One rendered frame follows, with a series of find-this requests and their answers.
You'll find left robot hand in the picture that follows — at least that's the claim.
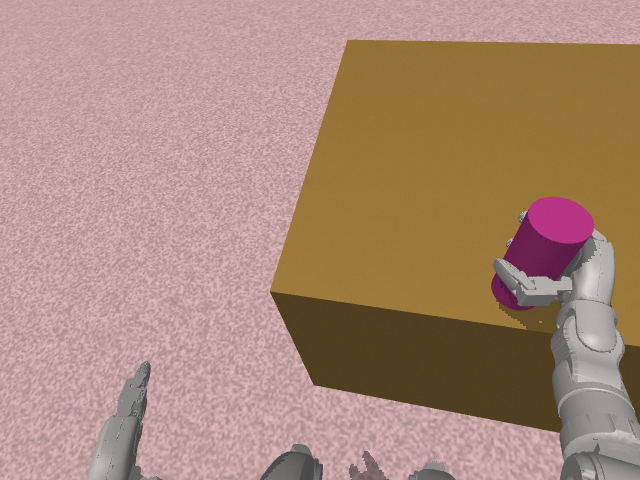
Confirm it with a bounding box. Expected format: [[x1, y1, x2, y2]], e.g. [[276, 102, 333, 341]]
[[86, 361, 162, 480]]

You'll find right robot hand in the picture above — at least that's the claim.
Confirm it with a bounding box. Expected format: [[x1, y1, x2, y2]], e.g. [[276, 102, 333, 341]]
[[493, 210, 615, 309]]

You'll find can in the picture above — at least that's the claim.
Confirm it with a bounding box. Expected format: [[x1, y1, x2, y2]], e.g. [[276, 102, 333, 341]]
[[491, 197, 594, 311]]

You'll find right robot arm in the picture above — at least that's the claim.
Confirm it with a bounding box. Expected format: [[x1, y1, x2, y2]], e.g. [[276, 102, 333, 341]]
[[550, 299, 640, 480]]

